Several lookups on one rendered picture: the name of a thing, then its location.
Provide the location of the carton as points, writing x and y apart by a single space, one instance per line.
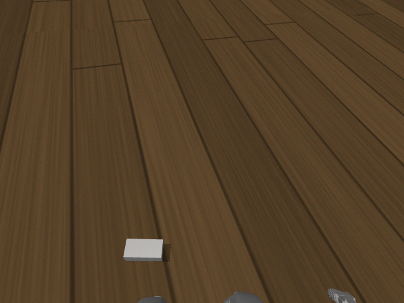
143 250

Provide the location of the right robot hand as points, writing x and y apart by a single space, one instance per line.
340 297

